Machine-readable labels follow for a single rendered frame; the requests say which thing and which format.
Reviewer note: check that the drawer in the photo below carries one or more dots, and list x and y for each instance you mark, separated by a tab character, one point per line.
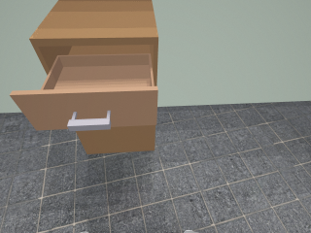
92	85

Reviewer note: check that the handle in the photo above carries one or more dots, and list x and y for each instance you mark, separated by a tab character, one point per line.
88	124

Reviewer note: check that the cabinet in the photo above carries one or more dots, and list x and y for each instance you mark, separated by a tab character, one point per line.
90	27

